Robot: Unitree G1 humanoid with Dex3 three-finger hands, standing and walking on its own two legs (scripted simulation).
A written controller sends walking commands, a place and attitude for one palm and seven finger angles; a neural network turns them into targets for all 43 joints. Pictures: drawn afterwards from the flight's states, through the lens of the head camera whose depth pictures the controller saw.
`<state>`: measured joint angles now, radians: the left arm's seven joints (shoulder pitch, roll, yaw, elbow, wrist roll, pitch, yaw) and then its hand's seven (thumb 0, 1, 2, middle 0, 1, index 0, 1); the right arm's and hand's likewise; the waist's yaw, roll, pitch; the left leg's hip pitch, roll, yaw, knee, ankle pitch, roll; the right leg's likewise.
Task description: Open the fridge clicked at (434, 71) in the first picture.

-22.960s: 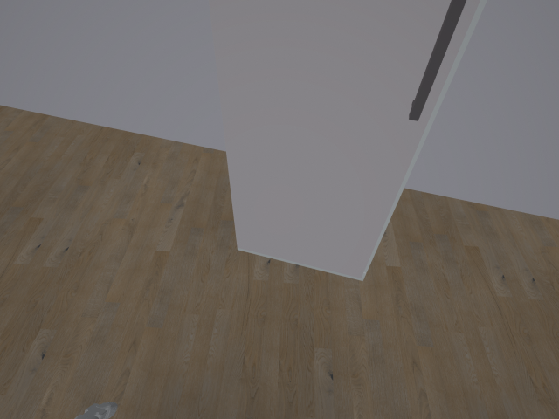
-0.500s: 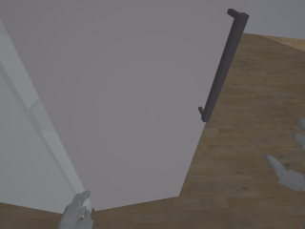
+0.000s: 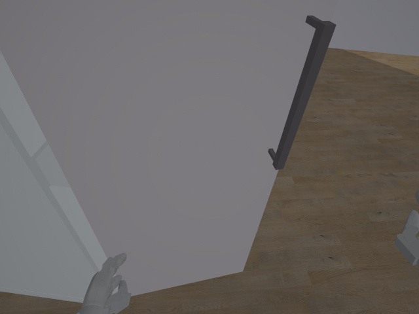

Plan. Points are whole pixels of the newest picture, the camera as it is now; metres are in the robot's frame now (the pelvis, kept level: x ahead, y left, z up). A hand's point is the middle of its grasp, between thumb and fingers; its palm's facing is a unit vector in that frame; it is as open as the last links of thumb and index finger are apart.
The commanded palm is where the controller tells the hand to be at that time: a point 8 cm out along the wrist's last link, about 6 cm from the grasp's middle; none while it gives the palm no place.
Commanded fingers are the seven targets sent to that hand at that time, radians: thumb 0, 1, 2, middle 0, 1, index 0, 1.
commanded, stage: draw the hand back to the body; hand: right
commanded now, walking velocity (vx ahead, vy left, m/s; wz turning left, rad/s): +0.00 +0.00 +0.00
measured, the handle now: (292, 105) +0.44 -0.17 +0.22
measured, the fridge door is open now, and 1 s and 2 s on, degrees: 71 71 71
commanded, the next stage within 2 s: step back with the hand held close in 0.06 s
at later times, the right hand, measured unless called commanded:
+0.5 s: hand (403, 249) +0.17 -0.27 +0.15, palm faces +0.35 +0.81 -0.46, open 7.4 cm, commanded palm +0.12 -0.31 +0.17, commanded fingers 0.00 -0.90 -0.90 0.20 0.30 0.20 0.30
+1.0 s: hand out of the picture +0.05 -0.31 +0.16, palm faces +0.54 +0.74 -0.39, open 7.4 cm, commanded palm +0.00 -0.34 +0.17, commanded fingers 0.00 -0.90 -0.90 0.20 0.30 0.20 0.30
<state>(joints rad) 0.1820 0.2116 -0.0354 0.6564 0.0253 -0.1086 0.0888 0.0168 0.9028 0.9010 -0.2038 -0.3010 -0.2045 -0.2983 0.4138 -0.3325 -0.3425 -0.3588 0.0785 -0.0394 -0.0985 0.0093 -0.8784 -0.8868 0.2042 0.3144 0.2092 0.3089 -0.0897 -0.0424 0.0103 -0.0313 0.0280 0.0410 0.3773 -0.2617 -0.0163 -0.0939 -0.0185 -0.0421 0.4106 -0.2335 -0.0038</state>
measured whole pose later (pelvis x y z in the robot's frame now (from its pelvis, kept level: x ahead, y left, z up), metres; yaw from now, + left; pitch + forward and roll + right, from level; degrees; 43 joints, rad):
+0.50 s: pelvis -0.03 -0.02 +0.00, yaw +2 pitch +0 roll +1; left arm 0.17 0.24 0.01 0.56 0.00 0.00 0.10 0.02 0.90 0.90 -0.20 -0.30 -0.20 -0.30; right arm 0.53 -0.41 -0.38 -0.43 0.07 -0.14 -0.10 0.01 -0.89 -0.89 0.21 0.30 0.21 0.30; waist -0.02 -0.03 0.00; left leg -0.21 0.03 0.01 0.44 -0.22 -0.04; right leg -0.27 -0.02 -0.07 0.48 -0.21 -0.03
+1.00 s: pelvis -0.12 -0.03 -0.02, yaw -4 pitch -2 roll +2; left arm 0.23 0.22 0.00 0.63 0.02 -0.11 0.08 0.02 0.90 0.90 -0.21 -0.30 -0.21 -0.30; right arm 0.48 -0.37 -0.43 -0.50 0.03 -0.27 -0.14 0.01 -0.89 -0.89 0.21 0.31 0.21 0.30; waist -0.04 0.01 0.03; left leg -0.38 0.00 -0.05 0.59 -0.19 -0.05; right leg -0.48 0.01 -0.03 0.68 -0.33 -0.03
